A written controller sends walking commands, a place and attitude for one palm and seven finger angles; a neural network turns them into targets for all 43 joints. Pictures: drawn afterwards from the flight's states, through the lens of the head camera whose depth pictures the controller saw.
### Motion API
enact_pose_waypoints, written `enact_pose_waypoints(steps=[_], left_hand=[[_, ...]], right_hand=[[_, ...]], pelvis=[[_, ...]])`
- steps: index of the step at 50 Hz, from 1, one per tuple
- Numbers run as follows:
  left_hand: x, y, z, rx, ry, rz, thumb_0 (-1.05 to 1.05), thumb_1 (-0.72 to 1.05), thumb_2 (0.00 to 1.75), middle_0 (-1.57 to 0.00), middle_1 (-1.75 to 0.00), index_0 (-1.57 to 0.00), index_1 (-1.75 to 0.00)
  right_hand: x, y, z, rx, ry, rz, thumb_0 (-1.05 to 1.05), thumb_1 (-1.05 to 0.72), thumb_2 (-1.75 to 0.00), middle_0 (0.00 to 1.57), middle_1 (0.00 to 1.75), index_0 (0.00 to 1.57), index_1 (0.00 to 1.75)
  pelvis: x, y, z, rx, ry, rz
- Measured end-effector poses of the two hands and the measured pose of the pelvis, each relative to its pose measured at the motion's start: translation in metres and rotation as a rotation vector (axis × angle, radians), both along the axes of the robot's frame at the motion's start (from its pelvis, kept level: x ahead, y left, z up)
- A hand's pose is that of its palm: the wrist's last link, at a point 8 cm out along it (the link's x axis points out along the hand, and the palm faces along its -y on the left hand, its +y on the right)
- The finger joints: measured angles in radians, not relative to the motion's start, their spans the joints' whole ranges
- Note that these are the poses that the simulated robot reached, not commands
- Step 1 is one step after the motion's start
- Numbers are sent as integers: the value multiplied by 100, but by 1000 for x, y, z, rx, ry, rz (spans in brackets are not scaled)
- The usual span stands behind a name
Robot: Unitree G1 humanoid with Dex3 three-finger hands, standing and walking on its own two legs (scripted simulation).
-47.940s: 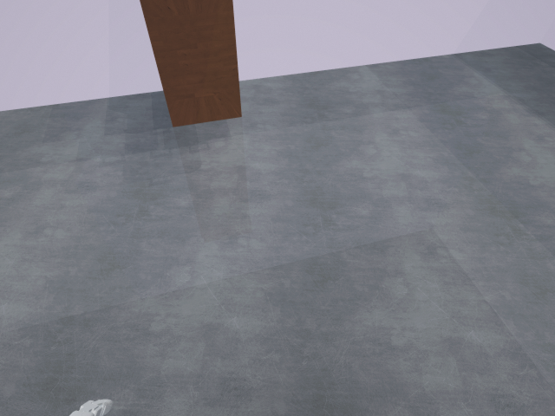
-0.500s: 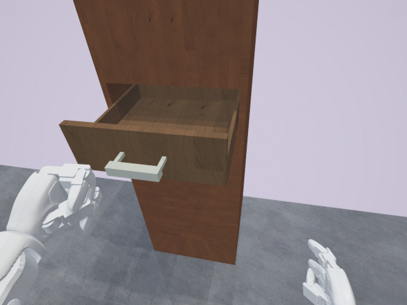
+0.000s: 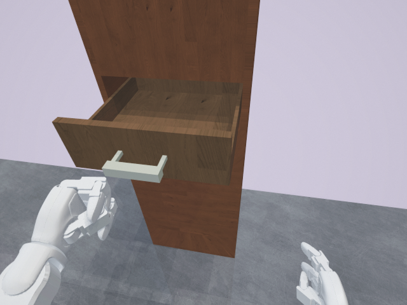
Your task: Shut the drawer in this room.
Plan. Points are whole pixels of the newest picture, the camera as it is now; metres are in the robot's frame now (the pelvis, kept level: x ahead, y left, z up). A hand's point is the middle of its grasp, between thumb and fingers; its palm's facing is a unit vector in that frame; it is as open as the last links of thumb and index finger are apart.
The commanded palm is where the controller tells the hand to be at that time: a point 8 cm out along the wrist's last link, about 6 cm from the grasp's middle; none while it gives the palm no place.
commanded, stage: bring the fist close to the handle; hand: left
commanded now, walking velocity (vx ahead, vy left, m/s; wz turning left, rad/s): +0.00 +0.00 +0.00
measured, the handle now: (137, 164) +0.36 +0.19 +0.12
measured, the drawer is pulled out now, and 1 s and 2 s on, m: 0.22 0.22 0.16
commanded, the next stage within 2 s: push the drawer shut in 1.00 s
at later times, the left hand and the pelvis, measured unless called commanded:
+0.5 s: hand (134, 205) +0.25 +0.15 +0.13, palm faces -0.07 -1.00 -0.05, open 3.3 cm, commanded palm +0.23 +0.21 +0.13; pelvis +0.00 +0.01 +0.00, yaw -1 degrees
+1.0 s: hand (134, 209) +0.25 +0.16 +0.12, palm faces -0.04 -1.00 -0.06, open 3.3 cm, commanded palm +0.22 +0.21 +0.12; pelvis +0.01 +0.00 +0.00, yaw -1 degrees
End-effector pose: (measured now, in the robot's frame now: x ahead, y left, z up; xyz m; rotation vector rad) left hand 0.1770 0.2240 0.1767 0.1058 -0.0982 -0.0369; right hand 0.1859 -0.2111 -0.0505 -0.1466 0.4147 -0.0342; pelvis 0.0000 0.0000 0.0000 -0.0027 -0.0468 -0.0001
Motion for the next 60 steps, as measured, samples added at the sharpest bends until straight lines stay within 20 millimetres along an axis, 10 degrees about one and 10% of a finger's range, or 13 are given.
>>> enact_pose_waypoints(steps=[32, 60], left_hand=[[66, -11, -60, -53, 82, -8, 2, 90, 90, -140, -160, -140, -160], [54, -15, -56, -41, 38, -15, 2, 90, 90, -141, -160, -140, -160]], right_hand=[[-26, -11, -23, -30, 179, -79, 1, -90, -90, 20, 30, 21, 30], [-13, -13, -21, -21, 151, -52, 1, -90, -90, 20, 30, 21, 30]], pelvis=[[7, 8, -1, 2, 53, -15], [3, 1, -3, 2, 51, -3]])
